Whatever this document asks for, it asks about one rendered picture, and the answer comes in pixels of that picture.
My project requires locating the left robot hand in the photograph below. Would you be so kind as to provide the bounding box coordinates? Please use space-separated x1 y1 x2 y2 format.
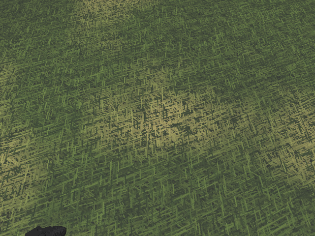
25 226 67 236

